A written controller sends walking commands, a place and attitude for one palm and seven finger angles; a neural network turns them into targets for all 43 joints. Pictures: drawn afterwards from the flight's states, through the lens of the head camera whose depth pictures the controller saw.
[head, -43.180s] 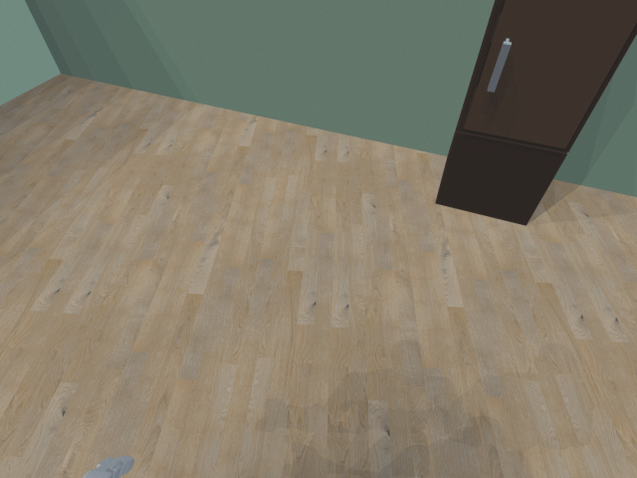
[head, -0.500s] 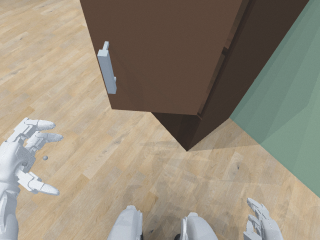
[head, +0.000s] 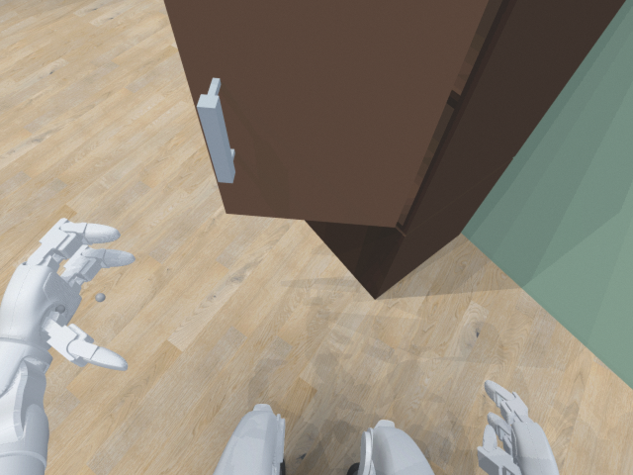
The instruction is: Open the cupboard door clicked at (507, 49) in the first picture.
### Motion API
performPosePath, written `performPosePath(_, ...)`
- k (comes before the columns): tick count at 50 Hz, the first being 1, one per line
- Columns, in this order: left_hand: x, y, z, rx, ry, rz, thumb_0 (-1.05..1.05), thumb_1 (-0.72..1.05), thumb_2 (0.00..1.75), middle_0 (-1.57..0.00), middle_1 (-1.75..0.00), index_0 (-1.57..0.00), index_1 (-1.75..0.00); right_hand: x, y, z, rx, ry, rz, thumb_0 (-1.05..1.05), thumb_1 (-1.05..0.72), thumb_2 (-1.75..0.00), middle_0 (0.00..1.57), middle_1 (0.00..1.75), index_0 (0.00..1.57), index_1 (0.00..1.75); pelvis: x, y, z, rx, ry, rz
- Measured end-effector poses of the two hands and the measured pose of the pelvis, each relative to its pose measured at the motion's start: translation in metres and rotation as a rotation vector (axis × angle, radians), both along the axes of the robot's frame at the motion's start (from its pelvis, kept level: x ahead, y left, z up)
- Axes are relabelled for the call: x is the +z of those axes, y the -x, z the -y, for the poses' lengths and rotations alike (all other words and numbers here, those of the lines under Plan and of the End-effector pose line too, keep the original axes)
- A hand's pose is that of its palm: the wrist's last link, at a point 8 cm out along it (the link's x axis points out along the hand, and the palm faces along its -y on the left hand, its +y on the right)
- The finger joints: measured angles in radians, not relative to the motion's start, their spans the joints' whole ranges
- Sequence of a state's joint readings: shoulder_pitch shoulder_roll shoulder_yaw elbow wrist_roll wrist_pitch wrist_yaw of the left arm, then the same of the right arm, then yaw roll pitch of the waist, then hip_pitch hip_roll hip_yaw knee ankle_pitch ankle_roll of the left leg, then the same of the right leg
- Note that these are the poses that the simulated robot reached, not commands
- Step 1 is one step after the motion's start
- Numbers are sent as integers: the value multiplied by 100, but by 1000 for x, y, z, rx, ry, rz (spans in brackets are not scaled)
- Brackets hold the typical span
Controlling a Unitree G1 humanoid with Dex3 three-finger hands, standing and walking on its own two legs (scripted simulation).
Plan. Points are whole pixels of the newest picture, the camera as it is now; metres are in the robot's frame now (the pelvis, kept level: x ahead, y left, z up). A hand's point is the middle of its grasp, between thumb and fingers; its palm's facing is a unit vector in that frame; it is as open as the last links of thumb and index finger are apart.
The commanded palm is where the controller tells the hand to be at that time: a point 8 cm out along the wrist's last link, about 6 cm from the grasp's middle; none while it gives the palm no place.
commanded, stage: move the hooked fingers beside the handle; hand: left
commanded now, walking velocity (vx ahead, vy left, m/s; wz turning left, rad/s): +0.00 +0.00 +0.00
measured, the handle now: (221, 133) +0.58 +0.19 +0.03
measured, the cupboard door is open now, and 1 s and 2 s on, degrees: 48 48 48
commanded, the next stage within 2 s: none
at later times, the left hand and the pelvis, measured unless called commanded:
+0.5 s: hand (130, 236) +0.38 +0.26 +0.04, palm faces -0.02 -1.00 -0.03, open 14.0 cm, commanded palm +0.36 +0.31 +0.04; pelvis +0.00 +0.00 +0.00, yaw -1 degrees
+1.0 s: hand (156, 190) +0.45 +0.25 +0.04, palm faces -0.02 -1.00 -0.02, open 14.0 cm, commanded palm +0.44 +0.29 +0.04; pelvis -0.01 +0.01 -0.01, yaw -2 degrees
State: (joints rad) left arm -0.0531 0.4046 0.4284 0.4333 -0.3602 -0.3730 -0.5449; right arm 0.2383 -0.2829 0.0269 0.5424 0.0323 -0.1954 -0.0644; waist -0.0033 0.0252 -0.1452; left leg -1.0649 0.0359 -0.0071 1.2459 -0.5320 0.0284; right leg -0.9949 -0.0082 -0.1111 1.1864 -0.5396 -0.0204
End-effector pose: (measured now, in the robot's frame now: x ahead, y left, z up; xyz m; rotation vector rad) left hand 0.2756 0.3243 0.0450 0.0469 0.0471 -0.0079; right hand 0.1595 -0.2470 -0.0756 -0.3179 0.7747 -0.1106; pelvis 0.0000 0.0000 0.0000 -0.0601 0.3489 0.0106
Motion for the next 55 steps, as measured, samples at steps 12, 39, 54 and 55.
performPosePath(12,1,-49,11,-26,9,-1,-1,-50,30,-30,-120,-30,-120,-7,24,8,-60,5,-77,1,-90,-90,20,30,21,30,0,1,1,-15,-5,-15)
performPosePath(39,-1,-124,11,-8,22,20,-1,-50,30,-30,-120,-30,-120,-21,82,15,-150,27,-298,0,-90,-90,20,30,21,30,-4,1,-5,-31,1,-57)
performPosePath(54,-5,-170,20,-12,27,37,-1,-50,30,-30,-120,-30,-120,-33,117,17,-191,48,-427,0,-90,-90,20,30,21,30,-15,6,-6,-35,10,-95)
performPosePath(55,-6,-173,20,-11,29,33,-1,-50,30,-30,-120,-30,-120,-33,119,17,-196,49,-436,0,-90,-90,20,30,21,30,-15,6,-6,-36,11,-98)
